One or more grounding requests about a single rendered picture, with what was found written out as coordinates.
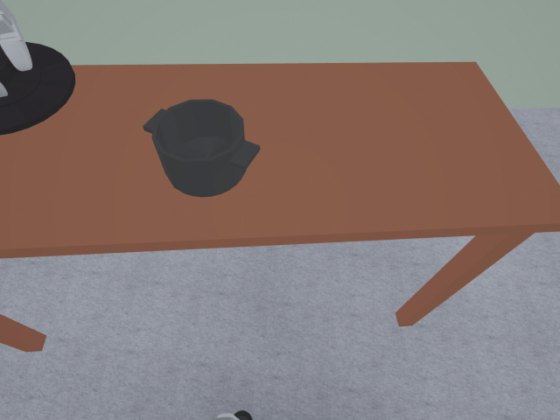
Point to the pot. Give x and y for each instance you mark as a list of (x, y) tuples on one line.
[(201, 146)]

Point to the table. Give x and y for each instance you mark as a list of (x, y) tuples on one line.
[(349, 152)]

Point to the lid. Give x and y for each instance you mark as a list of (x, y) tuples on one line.
[(35, 95)]

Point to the left robot hand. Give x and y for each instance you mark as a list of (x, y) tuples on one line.
[(12, 42)]

